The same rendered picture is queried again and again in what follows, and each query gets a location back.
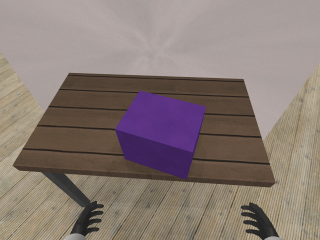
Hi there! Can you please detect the robot right hand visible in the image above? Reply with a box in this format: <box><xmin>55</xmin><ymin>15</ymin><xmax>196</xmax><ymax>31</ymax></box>
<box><xmin>241</xmin><ymin>202</ymin><xmax>279</xmax><ymax>240</ymax></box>

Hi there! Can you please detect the robot left hand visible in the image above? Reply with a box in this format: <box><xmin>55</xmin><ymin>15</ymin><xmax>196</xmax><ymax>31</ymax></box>
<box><xmin>70</xmin><ymin>201</ymin><xmax>104</xmax><ymax>236</ymax></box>

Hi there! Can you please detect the carton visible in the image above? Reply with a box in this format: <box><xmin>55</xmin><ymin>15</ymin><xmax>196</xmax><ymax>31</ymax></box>
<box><xmin>115</xmin><ymin>90</ymin><xmax>206</xmax><ymax>180</ymax></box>

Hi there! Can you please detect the table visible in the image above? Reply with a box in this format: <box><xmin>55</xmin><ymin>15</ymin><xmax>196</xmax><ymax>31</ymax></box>
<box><xmin>12</xmin><ymin>73</ymin><xmax>276</xmax><ymax>208</ymax></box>

